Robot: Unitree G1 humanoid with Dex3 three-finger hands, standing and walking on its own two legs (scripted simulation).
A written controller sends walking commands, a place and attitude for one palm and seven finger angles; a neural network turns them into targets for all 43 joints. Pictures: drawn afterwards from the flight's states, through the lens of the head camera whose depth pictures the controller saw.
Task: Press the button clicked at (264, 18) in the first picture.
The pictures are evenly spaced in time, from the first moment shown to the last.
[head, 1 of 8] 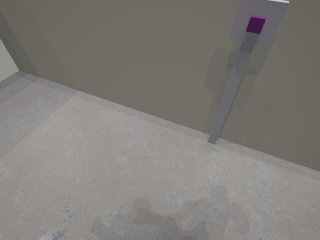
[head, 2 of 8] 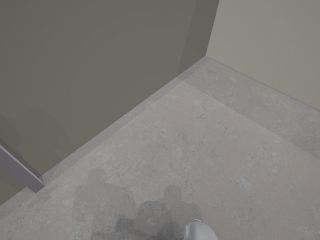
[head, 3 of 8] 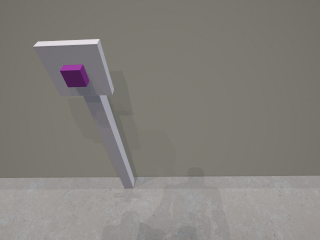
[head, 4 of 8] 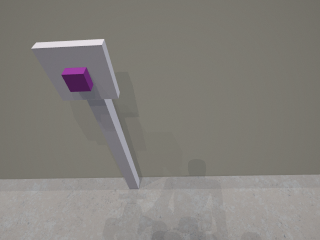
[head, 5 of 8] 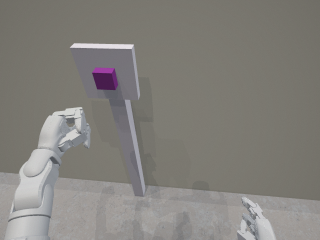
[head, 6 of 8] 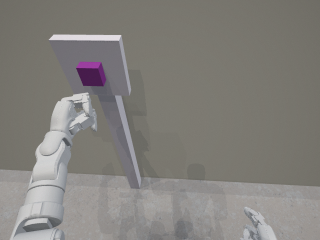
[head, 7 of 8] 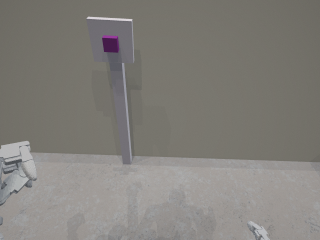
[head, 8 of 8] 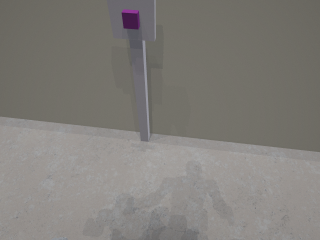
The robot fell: no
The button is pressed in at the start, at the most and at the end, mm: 0 14 0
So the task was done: yes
